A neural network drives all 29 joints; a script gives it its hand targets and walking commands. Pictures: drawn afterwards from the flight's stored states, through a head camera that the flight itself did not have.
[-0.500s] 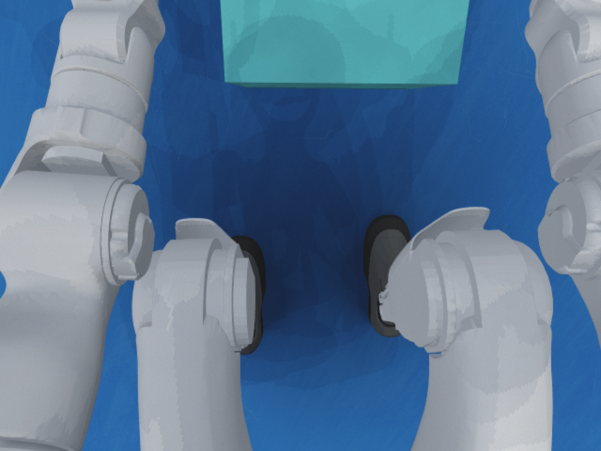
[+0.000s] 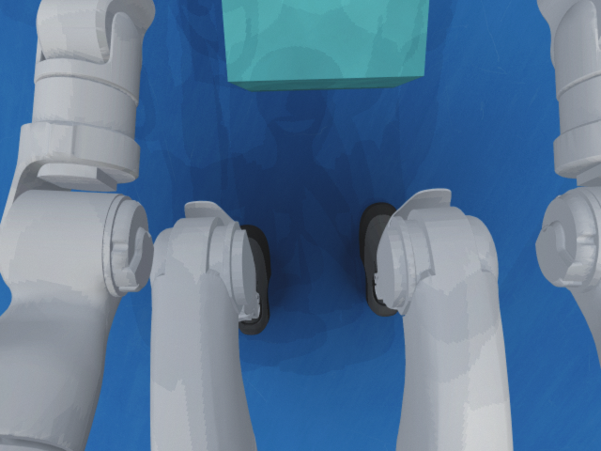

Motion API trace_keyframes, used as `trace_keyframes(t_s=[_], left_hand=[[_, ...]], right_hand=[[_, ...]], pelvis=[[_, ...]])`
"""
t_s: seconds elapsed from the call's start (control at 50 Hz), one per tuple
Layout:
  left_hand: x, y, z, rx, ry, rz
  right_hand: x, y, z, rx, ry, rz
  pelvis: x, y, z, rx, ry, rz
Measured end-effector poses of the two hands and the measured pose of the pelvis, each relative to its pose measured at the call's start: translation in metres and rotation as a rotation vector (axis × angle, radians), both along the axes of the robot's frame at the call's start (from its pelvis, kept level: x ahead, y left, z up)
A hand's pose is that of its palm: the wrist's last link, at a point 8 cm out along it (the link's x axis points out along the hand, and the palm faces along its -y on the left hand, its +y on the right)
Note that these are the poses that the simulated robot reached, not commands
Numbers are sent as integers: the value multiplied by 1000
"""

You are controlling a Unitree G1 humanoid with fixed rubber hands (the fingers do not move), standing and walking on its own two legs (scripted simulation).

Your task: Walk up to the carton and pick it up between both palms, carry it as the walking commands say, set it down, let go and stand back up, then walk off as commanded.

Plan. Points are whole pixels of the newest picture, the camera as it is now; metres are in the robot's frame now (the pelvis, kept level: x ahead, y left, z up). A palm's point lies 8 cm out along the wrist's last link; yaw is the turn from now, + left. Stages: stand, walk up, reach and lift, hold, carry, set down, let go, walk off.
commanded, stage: set down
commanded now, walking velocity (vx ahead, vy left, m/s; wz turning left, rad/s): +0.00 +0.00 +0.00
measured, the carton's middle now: out of the picture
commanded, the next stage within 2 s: let go in 0.98 s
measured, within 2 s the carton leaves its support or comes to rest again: neither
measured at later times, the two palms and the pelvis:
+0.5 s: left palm out of the picture +0.59 +0.16 +0.01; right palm out of the picture +0.57 -0.24 +0.02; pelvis +0.01 +0.01 +0.12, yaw +0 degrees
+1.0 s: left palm out of the picture +0.58 +0.15 +0.15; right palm out of the picture +0.55 -0.25 +0.15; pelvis -0.01 +0.00 +0.24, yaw +1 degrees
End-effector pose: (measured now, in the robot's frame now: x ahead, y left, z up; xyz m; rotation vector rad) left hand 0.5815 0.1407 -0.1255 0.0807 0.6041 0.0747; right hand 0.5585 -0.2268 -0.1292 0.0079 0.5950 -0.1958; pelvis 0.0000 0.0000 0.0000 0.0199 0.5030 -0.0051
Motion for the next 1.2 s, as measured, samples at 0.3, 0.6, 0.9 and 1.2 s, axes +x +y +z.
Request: trace_keyframes(t_s=[0.3,0.6,0.9,1.2], left_hand=[[8,15,76,-19,-22,-4],[3,11,159,-20,21,-17],[1,18,260,-4,31,-12],[1,15,275,65,62,-41]], right_hand=[[6,-3,83,-48,20,4],[-7,-18,165,-39,54,10],[-1,-12,259,-2,70,35],[0,-18,283,-74,61,54]], pelvis=[[2,1,67,-17,12,8],[5,6,150,-7,-4,-1],[-10,-1,221,6,-52,-1],[12,-4,269,6,-51,0]])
